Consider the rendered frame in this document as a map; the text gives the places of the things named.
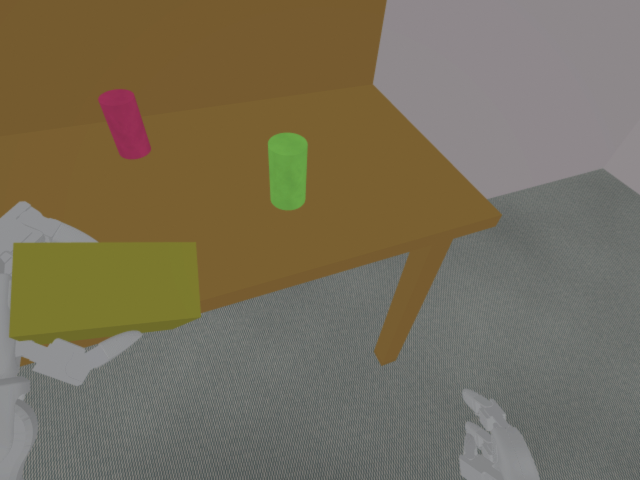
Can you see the sponge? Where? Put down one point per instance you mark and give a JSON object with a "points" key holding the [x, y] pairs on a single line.
{"points": [[78, 291]]}

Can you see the table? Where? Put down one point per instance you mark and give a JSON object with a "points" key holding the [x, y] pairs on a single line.
{"points": [[214, 80]]}

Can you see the robot left forearm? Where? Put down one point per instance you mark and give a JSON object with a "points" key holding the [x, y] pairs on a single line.
{"points": [[18, 427]]}

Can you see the robot right hand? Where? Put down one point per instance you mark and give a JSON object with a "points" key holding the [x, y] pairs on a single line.
{"points": [[505, 455]]}

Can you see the robot left hand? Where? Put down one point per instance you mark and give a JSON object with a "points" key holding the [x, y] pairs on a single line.
{"points": [[61, 360]]}

